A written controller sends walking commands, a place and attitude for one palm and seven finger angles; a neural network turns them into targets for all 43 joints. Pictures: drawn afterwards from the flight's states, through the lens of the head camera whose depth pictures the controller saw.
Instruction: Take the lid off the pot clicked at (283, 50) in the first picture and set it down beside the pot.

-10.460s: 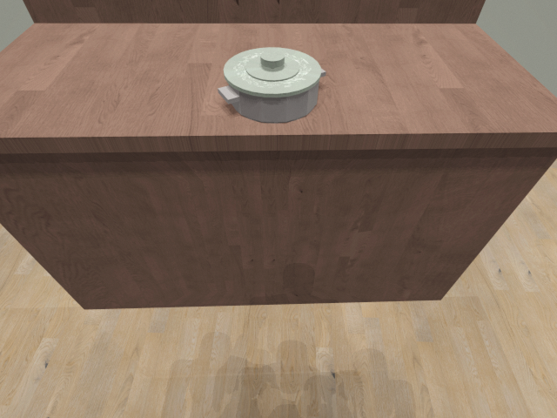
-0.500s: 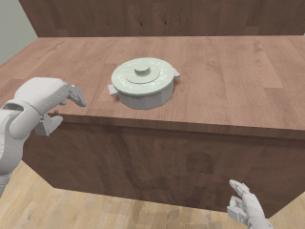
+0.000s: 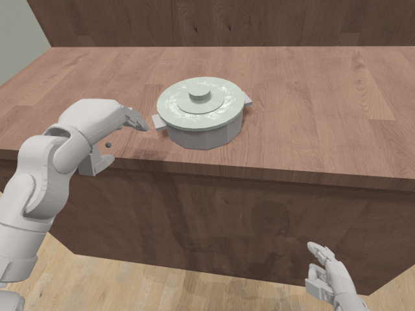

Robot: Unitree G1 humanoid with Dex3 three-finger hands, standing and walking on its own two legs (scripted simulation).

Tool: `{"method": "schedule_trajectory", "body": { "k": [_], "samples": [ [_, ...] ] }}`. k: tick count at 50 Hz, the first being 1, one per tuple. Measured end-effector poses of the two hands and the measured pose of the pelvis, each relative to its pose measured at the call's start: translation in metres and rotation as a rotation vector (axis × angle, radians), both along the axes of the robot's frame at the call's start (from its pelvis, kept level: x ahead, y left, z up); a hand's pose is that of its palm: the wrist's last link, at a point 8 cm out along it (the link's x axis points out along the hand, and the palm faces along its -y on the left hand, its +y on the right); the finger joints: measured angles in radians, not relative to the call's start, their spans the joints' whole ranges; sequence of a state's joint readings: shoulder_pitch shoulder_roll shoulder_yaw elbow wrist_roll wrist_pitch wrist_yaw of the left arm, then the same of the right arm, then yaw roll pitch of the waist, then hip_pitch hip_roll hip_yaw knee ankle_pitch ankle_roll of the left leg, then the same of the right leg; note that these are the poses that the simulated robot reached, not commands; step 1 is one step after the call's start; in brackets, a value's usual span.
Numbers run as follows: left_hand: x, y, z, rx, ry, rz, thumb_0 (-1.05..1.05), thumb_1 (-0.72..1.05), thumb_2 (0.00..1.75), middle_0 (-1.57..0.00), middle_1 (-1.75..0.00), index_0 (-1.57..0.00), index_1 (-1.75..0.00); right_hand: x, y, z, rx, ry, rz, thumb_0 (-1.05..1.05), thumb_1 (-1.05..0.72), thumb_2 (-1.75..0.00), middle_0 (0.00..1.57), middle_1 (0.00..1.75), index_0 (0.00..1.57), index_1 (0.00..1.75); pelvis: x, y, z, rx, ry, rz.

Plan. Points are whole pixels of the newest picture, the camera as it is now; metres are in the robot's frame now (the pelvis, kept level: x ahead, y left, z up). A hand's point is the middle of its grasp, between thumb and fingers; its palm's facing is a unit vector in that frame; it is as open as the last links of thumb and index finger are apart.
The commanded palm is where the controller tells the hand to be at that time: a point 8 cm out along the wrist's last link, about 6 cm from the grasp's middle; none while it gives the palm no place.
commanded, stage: move the open hand above the knob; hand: left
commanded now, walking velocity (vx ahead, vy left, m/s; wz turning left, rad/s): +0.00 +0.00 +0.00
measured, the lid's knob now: (199, 92) +0.54 +0.10 +0.15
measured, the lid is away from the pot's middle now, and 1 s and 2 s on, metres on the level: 0.00 0.01 0.01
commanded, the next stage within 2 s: none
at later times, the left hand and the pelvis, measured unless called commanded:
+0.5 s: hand (139, 91) +0.41 +0.18 +0.24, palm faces -0.01 -0.10 -0.99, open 10.0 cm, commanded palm +0.37 +0.17 +0.29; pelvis +0.02 -0.01 +0.00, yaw +0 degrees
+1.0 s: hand (176, 102) +0.44 +0.13 +0.19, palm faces -0.25 +0.00 -0.97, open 9.9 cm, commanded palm +0.44 +0.14 +0.29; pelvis +0.04 -0.02 +0.00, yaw +0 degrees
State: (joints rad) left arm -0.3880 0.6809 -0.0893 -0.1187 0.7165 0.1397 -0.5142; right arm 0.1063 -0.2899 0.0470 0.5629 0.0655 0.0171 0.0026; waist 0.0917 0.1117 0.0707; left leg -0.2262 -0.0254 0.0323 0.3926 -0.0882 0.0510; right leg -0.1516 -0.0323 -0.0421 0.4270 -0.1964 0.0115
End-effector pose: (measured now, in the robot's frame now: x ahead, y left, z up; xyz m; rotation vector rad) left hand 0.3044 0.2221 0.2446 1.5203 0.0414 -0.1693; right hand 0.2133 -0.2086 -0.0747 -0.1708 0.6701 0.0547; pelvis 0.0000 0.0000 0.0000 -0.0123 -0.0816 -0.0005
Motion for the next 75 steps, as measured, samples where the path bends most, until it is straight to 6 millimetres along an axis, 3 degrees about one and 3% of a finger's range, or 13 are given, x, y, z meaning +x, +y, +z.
{"method": "schedule_trajectory", "body": {
  "k": [3,8,10,14,17,24,32,40,48,56,62,69,75],
  "samples": [
    [0.007,-0.016,0.014,0.051,-0.053,-0.078,0.00,-0.36,1.63,-0.88,-0.09,-0.88,-0.08,0.006,0.005,0.000,-0.012,-0.007,0.009,0.01,-0.91,-0.90,0.20,0.30,0.20,0.30,0.002,0.001,0.000,0.000,-0.003,0.006],
    [0.035,0.002,0.044,-0.022,-0.134,0.040,0.00,-0.36,1.62,-0.88,-0.09,-0.88,-0.08,0.009,0.008,-0.001,0.029,0.020,0.009,0.01,-0.91,-0.90,0.20,0.30,0.20,0.30,0.005,0.000,0.001,0.001,0.020,-0.002],
    [0.037,0.000,0.038,-0.066,-0.115,0.065,0.00,-0.36,1.62,-0.88,-0.09,-0.88,-0.08,0.009,0.008,-0.002,0.055,0.027,0.012,0.01,-0.91,-0.90,0.20,0.30,0.20,0.30,0.008,0.001,0.002,0.001,0.030,-0.005],
    [0.031,-0.036,0.005,-0.065,-0.023,-0.043,0.00,-0.36,1.62,-0.87,-0.09,-0.87,-0.08,0.013,0.008,-0.004,0.063,0.036,0.023,0.01,-0.91,-0.90,0.20,0.30,0.20,0.30,0.013,0.003,0.002,0.004,0.028,-0.003],
    [0.039,-0.055,0.000,0.012,-0.007,-0.123,0.00,-0.36,1.62,-0.88,-0.09,-0.88,-0.08,0.015,0.006,-0.004,0.032,0.040,0.021,0.01,-0.91,-0.90,0.20,0.30,0.20,0.30,0.013,0.000,0.001,0.006,0.019,0.000],
    [0.081,-0.037,0.048,-0.040,-0.130,0.034,0.00,-0.36,1.62,-0.88,-0.09,-0.88,-0.08,0.010,-0.006,-0.011,0.051,0.081,-0.004,0.01,-0.91,-0.90,0.20,0.30,0.20,0.30,0.018,-0.009,0.003,0.010,0.052,-0.006],
    [0.088,-0.072,-0.002,0.003,0.054,-0.033,0.00,-0.36,1.62,-0.88,-0.09,-0.88,-0.08,0.008,-0.025,-0.017,0.037,0.121,-0.034,0.01,-0.91,-0.90,0.20,0.30,0.20,0.30,0.030,-0.015,0.002,0.015,0.046,-0.005],
    [0.125,-0.060,0.049,-0.053,-0.061,0.077,0.00,-0.36,1.62,-0.88,-0.09,-0.88,-0.08,0.008,-0.042,-0.018,0.030,0.130,-0.071,0.01,-0.91,-0.90,0.20,0.30,0.20,0.30,0.038,-0.024,0.003,0.018,0.072,-0.011],
    [0.125,-0.087,-0.005,0.011,0.129,-0.003,0.00,-0.36,1.62,-0.87,-0.09,-0.87,-0.08,0.011,-0.052,-0.019,0.015,0.148,-0.087,0.01,-0.91,-0.90,0.20,0.30,0.20,0.30,0.045,-0.024,0.002,0.019,0.061,-0.005],
    [0.162,-0.073,0.043,-0.057,0.011,0.073,0.00,-0.36,1.62,-0.88,-0.09,-0.90,-0.09,0.006,-0.050,-0.019,0.011,0.161,-0.112,0.01,-0.91,-0.90,0.20,0.30,0.20,0.30,0.048,-0.024,0.004,0.018,0.087,-0.010],
    [0.164,-0.087,0.008,0.000,0.125,0.059,0.00,-0.36,1.62,-0.87,-0.09,-0.88,-0.08,-0.001,-0.047,-0.027,0.030,0.218,-0.116,0.01,-0.91,-0.90,0.20,0.30,0.20,0.30,0.053,-0.016,0.003,0.016,0.095,-0.006],
    [0.183,-0.099,0.044,-0.032,0.033,0.005,0.00,-0.36,1.62,-0.88,-0.09,-0.88,-0.08,-0.008,-0.038,-0.027,0.006,0.222,-0.137,0.01,-0.91,-0.90,0.20,0.30,0.20,0.30,0.053,-0.010,0.003,0.014,0.095,-0.002],
    [0.193,-0.103,0.027,-0.003,0.083,0.041,0.00,-0.36,1.62,-0.87,-0.09,-0.87,-0.08,-0.024,-0.034,-0.033,0.032,0.276,-0.151,0.01,-0.91,-0.90,0.20,0.30,0.20,0.30,0.055,-0.002,0.002,0.014,0.123,-0.010]
  ]
}}
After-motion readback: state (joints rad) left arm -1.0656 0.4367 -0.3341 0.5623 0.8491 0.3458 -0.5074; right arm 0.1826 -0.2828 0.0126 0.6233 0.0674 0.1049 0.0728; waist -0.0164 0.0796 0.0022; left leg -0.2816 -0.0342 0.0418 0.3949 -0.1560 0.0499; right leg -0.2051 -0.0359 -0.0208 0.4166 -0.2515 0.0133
